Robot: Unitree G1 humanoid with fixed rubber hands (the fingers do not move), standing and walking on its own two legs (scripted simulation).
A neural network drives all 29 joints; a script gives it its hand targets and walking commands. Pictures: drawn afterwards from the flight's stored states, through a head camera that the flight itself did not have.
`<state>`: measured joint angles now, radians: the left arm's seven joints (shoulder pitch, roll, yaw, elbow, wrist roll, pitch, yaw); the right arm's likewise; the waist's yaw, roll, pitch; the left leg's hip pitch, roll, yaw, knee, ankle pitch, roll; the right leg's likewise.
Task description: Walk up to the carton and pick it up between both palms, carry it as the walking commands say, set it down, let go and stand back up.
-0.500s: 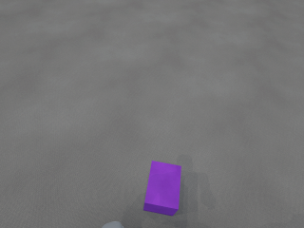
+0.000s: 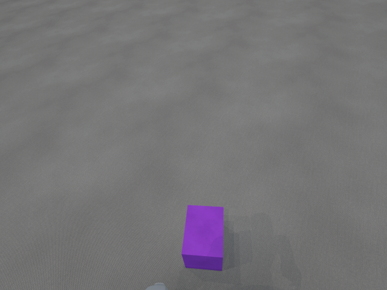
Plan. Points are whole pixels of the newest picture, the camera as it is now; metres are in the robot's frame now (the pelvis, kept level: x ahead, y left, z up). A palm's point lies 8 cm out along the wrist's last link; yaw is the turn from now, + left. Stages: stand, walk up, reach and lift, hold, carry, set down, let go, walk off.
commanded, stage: walk up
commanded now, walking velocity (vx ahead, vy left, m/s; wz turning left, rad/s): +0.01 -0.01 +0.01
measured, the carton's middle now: (204, 237) +0.50 +0.03 -0.67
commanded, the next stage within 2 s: none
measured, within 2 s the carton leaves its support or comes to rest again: neither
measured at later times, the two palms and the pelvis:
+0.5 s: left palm out of the picture -0.10 +0.19 -0.10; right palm out of the picture +0.14 -0.22 -0.14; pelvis +0.05 +0.00 +0.01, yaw +2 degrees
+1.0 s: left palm out of the picture +0.10 +0.25 -0.14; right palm out of the picture +0.10 -0.23 -0.16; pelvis +0.06 +0.01 -0.01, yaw -2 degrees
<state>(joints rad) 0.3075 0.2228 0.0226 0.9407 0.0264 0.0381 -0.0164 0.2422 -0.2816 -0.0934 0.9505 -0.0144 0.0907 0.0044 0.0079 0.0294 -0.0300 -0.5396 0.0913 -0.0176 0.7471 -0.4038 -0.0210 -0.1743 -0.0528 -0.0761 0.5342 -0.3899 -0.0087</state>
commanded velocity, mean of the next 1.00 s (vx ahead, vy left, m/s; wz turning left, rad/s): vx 0.03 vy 0.04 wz -0.02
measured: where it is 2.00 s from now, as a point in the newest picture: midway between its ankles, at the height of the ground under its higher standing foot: outside the picture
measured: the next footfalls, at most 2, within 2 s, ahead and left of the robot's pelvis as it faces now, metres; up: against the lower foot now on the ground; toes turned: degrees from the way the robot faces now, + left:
left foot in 0.58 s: +0.17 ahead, +0.14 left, +0.00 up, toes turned +9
right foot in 0.98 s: +0.11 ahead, -0.08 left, +0.00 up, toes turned -7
